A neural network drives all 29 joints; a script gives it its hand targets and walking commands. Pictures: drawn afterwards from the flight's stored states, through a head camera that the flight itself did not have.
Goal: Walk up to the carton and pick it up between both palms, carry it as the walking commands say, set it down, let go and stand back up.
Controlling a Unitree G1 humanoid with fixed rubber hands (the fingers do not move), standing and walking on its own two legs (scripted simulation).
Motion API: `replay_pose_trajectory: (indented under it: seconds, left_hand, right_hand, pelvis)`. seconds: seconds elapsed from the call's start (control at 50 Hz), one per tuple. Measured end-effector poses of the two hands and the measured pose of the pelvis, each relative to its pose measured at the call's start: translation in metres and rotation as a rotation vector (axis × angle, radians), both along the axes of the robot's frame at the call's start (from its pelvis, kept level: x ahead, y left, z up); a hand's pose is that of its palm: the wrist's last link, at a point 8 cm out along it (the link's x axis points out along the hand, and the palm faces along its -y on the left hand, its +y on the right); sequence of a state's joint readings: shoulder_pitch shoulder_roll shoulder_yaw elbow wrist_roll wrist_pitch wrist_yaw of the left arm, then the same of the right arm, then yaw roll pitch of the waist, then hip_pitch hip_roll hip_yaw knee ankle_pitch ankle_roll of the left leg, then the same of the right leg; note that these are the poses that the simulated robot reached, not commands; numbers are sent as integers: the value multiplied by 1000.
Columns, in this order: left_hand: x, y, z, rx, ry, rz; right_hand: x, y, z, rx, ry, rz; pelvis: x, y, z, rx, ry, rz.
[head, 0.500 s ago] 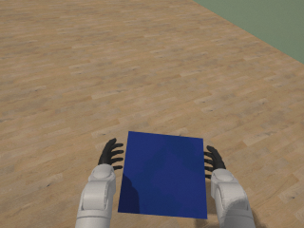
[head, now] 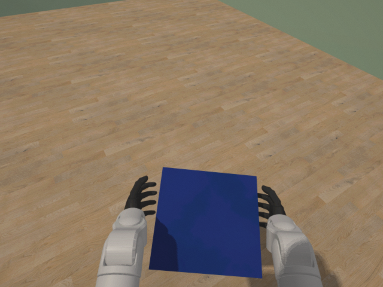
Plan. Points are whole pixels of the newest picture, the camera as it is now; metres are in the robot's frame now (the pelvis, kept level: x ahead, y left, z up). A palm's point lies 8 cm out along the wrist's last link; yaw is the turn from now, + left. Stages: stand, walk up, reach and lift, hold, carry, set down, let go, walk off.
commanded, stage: carry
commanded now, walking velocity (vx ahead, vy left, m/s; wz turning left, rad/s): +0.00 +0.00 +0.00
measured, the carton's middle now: (201, 226) +0.31 +0.01 -0.09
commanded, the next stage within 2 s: none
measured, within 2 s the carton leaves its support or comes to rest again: neither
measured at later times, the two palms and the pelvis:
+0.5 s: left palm (119, 127) +0.53 +0.25 +0.03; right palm (224, 139) +0.52 -0.04 +0.01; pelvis +0.24 +0.10 +0.00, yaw -1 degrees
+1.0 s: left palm (110, 80) +0.70 +0.32 +0.06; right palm (201, 92) +0.70 +0.03 +0.04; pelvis +0.44 +0.17 +0.00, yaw +2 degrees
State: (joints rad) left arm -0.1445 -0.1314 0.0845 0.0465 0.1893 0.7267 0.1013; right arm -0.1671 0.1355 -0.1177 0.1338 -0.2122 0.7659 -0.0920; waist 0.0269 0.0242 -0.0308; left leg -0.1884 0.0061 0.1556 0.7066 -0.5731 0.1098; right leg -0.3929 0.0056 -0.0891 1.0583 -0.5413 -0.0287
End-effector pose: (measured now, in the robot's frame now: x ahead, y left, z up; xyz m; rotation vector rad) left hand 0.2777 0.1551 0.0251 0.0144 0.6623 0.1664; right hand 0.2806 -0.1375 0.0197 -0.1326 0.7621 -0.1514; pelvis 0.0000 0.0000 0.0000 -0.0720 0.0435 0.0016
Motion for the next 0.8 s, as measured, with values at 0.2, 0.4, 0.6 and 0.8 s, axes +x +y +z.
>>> replay_pose_trajectory:
  seconds: [0.2,0.4,0.6,0.8]
  left_hand:
    - [108,30,-4,38,-28,4]
    - [193,90,-12,-37,-20,77]
    - [298,93,10,35,-18,-68]
    - [360,135,11,14,-21,-16]
  right_hand:
    - [99,33,-15,17,-23,-7]
    - [211,91,-7,-27,-12,69]
    - [262,97,-8,30,1,-87]
    - [349,135,12,17,-11,-16]
  pelvis:
    - [104,27,-17,-11,-9,80]
    - [199,76,-11,42,-20,17]
    - [276,115,3,54,18,-20]
    - [356,140,5,48,-2,15]
